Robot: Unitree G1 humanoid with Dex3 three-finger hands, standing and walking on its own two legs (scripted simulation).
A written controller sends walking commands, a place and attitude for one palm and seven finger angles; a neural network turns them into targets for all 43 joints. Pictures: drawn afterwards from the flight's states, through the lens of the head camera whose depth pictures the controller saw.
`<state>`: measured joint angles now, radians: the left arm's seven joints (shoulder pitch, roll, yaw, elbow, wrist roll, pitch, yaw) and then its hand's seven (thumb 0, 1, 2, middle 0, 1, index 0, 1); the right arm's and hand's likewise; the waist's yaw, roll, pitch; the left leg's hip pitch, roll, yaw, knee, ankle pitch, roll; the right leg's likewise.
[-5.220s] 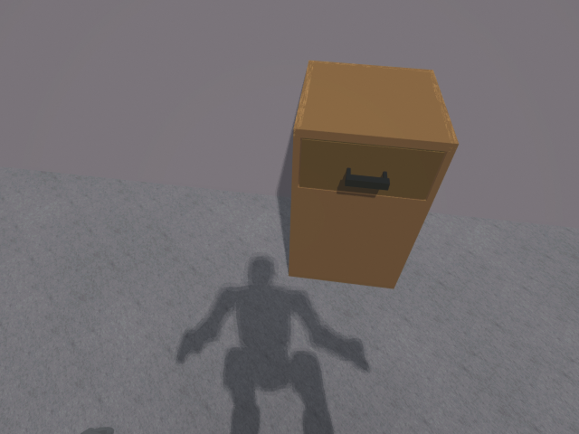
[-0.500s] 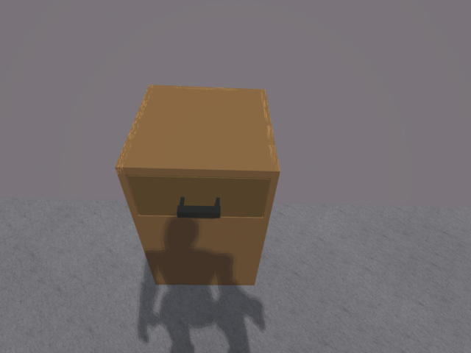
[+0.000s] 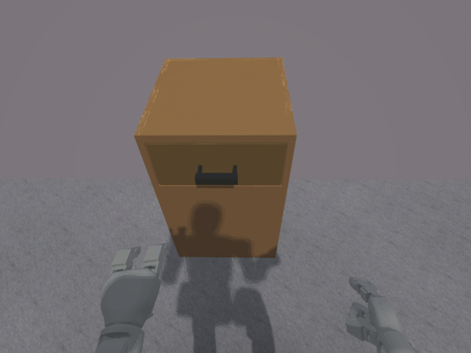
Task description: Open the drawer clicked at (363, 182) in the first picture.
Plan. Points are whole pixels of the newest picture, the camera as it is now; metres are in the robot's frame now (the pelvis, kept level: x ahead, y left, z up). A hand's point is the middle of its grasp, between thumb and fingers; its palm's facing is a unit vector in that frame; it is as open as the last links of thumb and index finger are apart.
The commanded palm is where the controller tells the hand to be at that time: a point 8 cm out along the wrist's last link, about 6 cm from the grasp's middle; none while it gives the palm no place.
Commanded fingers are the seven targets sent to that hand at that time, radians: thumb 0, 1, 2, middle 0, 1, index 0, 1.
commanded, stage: raise the hand with hooked fingers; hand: left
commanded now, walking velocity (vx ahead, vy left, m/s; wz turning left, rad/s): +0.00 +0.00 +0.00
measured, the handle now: (217, 173) +0.61 +0.15 -0.14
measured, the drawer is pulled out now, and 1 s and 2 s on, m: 0.00 0.00 0.00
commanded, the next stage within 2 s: move the hooked fingers above the handle in 1.42 s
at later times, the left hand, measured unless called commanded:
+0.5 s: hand (134, 240) +0.28 +0.22 +0.03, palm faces +0.02 -0.10 -1.00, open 11.9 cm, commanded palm +0.26 +0.22 +0.10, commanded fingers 0.00 -0.27 0.40 -0.28 -1.05 -0.28 -1.05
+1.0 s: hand (125, 184) +0.35 +0.25 +0.10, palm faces +0.05 -0.08 -1.00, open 13.8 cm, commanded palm +0.33 +0.25 +0.16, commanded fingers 0.00 -0.50 0.30 -0.30 -1.20 -0.30 -1.20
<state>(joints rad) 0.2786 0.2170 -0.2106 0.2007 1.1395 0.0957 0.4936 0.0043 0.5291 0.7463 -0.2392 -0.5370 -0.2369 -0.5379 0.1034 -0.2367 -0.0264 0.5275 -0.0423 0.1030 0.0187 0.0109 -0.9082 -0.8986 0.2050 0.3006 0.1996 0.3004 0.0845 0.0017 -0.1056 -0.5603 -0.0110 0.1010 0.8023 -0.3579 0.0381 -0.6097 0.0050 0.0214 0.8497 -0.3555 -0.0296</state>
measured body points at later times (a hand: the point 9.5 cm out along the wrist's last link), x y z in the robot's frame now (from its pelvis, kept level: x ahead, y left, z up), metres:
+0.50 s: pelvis +0.04 -0.01 +0.02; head +0.07 -0.04 +0.47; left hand +0.27 +0.23 +0.09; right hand +0.23 -0.23 -0.09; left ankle +0.03 +0.10 -0.70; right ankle +0.04 -0.10 -0.70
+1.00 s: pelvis +0.06 -0.01 +0.03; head +0.08 -0.04 +0.48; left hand +0.34 +0.25 +0.16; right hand +0.29 -0.21 -0.07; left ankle +0.03 +0.10 -0.70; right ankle +0.04 -0.10 -0.70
